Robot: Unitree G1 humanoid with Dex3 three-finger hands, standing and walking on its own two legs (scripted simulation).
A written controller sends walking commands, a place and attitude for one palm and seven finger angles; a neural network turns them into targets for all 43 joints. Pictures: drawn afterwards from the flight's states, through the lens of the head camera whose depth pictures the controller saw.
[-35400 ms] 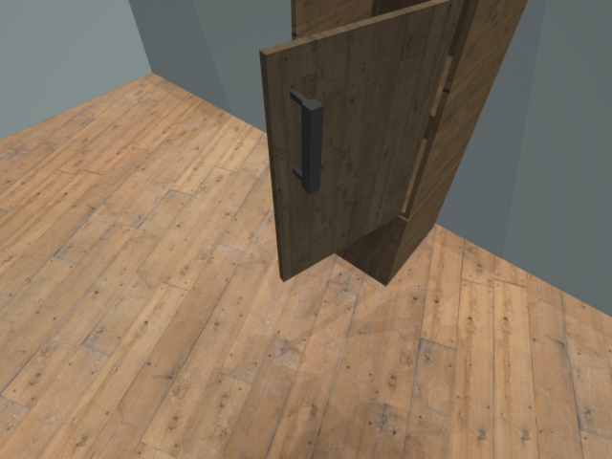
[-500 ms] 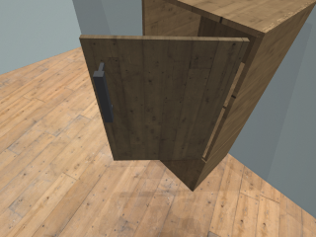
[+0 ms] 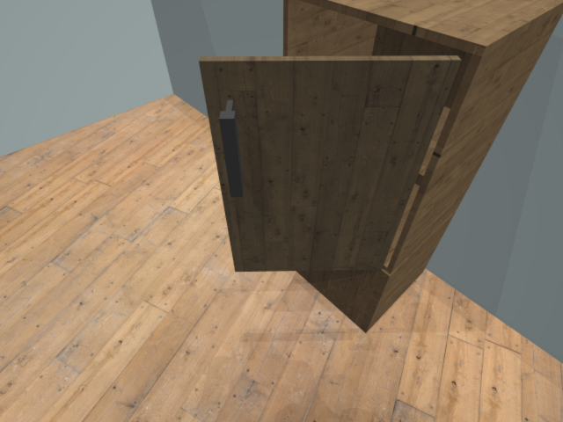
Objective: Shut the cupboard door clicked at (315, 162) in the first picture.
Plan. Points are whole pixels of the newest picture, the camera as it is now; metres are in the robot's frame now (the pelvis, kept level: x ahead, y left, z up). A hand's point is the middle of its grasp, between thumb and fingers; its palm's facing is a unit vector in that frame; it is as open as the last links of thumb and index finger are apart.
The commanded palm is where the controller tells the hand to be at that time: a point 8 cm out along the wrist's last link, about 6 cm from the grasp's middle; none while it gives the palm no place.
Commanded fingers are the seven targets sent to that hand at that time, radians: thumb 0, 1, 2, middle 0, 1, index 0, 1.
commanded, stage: come to a stop and stand still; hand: left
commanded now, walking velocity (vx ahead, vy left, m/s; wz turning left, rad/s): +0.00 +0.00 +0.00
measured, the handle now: (233, 150) +0.54 +0.13 +0.10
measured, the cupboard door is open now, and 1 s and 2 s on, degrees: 48 48 48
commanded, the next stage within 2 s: look again from close up in 0.98 s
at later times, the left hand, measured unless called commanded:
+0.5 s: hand out of the picture -0.12 +0.15 -0.17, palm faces +0.19 -0.97 -0.16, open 7.4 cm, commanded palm none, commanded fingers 0.00 0.90 0.90 -0.20 -0.30 -0.20 -0.30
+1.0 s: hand out of the picture +0.00 +0.19 -0.16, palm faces +0.02 -0.98 -0.20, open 7.4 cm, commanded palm none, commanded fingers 0.00 0.90 0.90 -0.20 -0.30 -0.20 -0.30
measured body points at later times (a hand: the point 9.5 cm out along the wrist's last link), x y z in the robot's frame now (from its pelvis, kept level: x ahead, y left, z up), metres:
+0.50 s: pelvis -0.04 +0.00 +0.01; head -0.06 +0.00 +0.46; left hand -0.13 +0.20 -0.15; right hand +0.03 -0.22 -0.15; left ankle +0.06 +0.03 -0.72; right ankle +0.03 -0.14 -0.72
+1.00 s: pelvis -0.08 +0.01 +0.01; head -0.06 +0.01 +0.46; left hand +0.00 +0.24 -0.14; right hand -0.12 -0.18 -0.15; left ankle -0.11 +0.09 -0.73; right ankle -0.05 -0.11 -0.73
